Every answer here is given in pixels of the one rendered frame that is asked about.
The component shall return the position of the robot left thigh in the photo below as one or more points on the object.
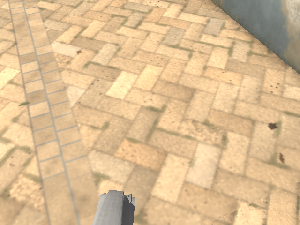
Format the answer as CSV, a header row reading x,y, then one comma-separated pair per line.
x,y
115,208

